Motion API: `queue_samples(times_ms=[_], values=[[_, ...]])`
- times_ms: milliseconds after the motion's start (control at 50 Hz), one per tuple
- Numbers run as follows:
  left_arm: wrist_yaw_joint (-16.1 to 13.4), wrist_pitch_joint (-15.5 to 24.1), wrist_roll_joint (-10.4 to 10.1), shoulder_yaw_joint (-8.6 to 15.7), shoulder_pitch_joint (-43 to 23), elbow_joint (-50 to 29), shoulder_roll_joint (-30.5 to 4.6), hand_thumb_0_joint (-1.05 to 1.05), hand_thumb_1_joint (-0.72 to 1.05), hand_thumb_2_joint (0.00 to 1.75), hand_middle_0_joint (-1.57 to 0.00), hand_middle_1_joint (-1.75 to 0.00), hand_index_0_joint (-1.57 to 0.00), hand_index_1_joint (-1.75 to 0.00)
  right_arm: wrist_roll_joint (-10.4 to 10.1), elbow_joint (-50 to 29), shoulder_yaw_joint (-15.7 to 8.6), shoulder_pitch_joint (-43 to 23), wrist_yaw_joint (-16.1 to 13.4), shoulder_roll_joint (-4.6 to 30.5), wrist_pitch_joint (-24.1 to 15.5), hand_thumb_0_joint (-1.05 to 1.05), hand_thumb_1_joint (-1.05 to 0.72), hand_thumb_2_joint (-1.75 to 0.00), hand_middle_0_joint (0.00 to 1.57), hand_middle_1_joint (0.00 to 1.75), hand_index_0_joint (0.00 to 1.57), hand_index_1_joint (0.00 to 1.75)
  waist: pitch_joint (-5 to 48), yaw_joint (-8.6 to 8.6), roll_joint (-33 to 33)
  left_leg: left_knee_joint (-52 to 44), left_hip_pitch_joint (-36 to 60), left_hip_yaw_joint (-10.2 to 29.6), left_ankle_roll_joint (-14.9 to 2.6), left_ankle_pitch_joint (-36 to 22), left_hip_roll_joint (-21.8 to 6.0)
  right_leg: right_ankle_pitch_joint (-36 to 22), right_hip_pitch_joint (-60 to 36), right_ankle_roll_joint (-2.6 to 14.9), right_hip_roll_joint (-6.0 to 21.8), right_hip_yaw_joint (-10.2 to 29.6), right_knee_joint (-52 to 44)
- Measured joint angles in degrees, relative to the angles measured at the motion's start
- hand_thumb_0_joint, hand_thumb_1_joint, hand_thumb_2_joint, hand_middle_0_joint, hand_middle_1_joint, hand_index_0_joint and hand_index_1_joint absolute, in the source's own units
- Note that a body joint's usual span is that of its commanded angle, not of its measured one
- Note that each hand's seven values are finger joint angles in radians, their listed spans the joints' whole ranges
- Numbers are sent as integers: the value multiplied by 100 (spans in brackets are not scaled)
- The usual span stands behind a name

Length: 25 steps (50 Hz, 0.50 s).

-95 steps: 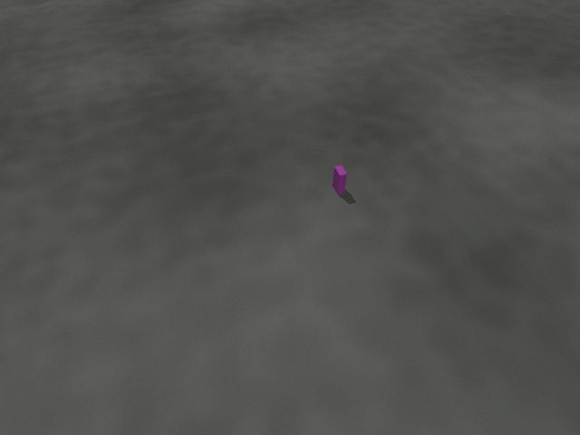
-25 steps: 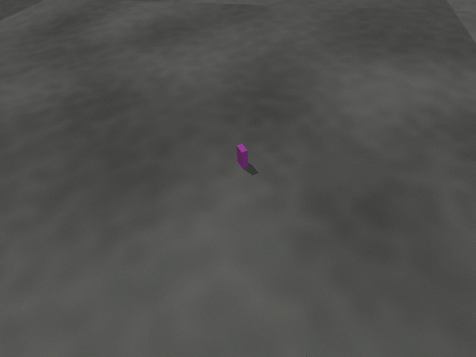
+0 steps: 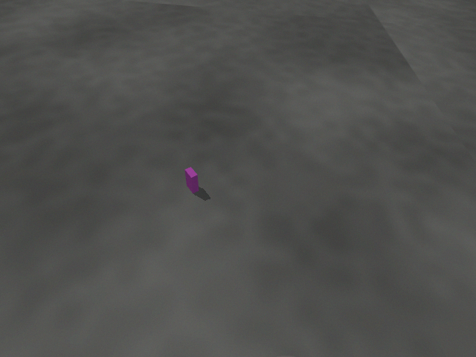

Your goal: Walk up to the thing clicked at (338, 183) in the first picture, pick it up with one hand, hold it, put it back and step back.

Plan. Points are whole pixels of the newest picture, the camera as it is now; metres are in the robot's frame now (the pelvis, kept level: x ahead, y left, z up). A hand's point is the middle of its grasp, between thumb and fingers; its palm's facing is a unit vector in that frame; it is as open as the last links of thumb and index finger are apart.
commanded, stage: walk up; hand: left
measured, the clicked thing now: (191, 180) +1.09 +0.20 -0.70
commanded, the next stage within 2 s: none
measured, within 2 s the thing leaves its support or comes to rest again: neither
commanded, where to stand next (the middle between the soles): +0.73 -0.01 m, yaw -3 degrees
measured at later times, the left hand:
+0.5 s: hand (137, 267) +0.32 +0.21 -0.10, palm faces -0.08 -0.92 -0.39, open 7.4 cm
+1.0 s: hand (132, 213) +0.48 +0.26 -0.13, palm faces -0.11 -0.93 -0.35, open 7.4 cm
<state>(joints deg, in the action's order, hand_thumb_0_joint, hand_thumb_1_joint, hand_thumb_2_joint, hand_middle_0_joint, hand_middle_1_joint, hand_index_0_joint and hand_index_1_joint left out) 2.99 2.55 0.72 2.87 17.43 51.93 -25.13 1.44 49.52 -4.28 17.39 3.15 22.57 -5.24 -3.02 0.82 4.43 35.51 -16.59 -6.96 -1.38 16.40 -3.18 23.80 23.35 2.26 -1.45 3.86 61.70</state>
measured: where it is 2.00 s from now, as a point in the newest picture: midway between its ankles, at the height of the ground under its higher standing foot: (231, 254)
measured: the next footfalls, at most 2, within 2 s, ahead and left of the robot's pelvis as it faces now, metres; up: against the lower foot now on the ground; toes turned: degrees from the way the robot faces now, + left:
right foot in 0.26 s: +0.27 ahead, -0.16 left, +0.00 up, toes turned -5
left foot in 0.70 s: +0.47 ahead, +0.10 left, +0.00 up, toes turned +2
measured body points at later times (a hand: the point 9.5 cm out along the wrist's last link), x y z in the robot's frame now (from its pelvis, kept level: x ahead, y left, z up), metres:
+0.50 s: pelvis +0.22 -0.05 +0.01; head +0.23 -0.07 +0.46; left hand +0.33 +0.26 -0.08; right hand +0.25 -0.37 -0.12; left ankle +0.27 +0.11 -0.67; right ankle +0.23 -0.15 -0.72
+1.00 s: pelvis +0.42 -0.01 +0.01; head +0.44 +0.00 +0.46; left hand +0.49 +0.31 -0.11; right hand +0.47 -0.33 -0.09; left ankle +0.43 +0.10 -0.72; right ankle +0.49 -0.16 -0.69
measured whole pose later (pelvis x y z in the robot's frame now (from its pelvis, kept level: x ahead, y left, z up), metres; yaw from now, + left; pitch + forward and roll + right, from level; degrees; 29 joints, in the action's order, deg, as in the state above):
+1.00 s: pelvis +0.42 -0.01 +0.01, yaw -4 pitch -2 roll +1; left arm 3.3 2.9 0.4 2.6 17.9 51.4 -24.8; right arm 0.5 46.7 -2.7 17.7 3.3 22.7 -4.3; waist -4.7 0.2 2.1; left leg 27.6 -10.9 -5.8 -2.0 14.6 -1.3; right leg 18.3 27.4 0.5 5.1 -1.1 47.8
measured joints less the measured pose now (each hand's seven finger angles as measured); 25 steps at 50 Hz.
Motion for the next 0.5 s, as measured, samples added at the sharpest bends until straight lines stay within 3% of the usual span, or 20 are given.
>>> queue_samples(times_ms=[120,200,260,300,360,420,500], values=[[142,54,-44,43,-397,-184,-83,1,91,90,-20,-30,-20,-30,2,4,83,369,-9,60,4,0,-90,-90,20,30,21,30,-118,182,-120,-772,825,-139,92,55,-54,-514,566,-182,437,-290,-1228],[212,41,-40,61,-638,-264,-69,1,91,90,-20,-30,-20,-30,-17,23,67,542,-11,197,74,0,-90,-90,20,30,21,30,-171,273,-314,-802,1190,-205,263,377,-129,-1122,445,-99,542,-415,-2328],[204,87,-45,84,-747,-292,-78,1,91,90,-20,-30,-20,-30,-43,26,62,661,-31,264,168,0,-90,-90,20,30,21,30,-142,305,-441,-312,1302,-199,327,895,-261,-1544,49,1,403,-559,-2906],[129,181,-45,119,-838,-334,1,1,91,90,-20,-30,-20,-30,-70,92,69,591,-79,264,264,1,-90,-90,20,30,21,30,-239,264,-632,892,959,126,119,1121,-422,-1424,-15,-29,233,-662,-2556],[63,239,-135,31,-773,-418,136,0,91,90,-20,-30,-20,-30,-91,175,129,373,-101,206,370,1,-91,-90,20,30,21,30,-247,127,-652,2573,148,562,-36,970,-132,-1099,-266,14,209,-602,-2500],[21,245,-158,-58,-575,-425,286,0,91,90,-20,-30,-20,-30,-98,134,143,208,-58,217,337,1,-91,-90,20,30,21,30,-177,29,-768,2710,-513,663,-60,487,-154,-1098,-656,17,148,-590,-2915],[8,277,-118,-94,-235,-398,341,0,90,90,-21,-30,-20,-30,-37,48,93,63,47,217,297,0,-91,-90,20,30,21,30,-97,-85,-823,2022,-1104,701,81,11,-286,-1030,-1058,31,73,-577,-3314]])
